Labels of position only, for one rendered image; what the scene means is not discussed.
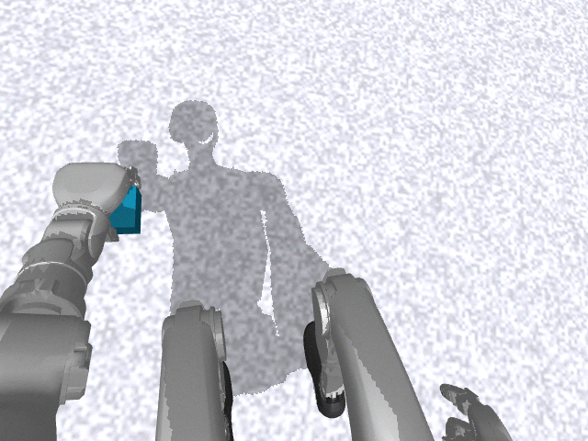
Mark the left robot arm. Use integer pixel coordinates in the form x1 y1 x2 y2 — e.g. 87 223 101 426
0 203 109 441

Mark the small box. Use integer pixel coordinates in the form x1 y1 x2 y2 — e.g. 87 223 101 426
109 186 141 234

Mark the right robot hand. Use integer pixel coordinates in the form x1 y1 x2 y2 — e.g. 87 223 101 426
440 384 513 441

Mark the left robot hand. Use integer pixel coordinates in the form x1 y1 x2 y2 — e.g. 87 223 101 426
52 163 141 242

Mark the right robot foot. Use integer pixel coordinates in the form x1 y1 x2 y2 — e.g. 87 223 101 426
303 321 345 418

